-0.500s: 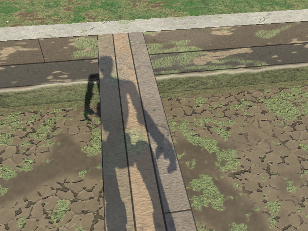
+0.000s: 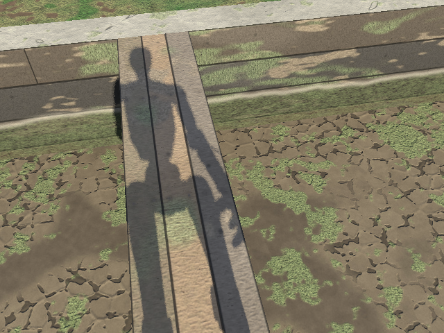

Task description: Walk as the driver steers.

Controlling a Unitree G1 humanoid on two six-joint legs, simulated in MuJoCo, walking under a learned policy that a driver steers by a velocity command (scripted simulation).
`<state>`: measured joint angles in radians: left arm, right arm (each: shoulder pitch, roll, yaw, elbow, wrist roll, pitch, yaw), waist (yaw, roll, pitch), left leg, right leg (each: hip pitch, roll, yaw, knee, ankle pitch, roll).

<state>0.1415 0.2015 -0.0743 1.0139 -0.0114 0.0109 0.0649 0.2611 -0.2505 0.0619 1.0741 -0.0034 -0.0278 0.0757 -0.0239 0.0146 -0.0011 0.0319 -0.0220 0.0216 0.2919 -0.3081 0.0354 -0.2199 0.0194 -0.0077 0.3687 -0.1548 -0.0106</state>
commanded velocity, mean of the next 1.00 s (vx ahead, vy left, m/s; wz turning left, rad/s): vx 0.01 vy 0.00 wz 0.00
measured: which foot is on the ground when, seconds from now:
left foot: down 0.00-1.00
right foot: down 0.00-1.00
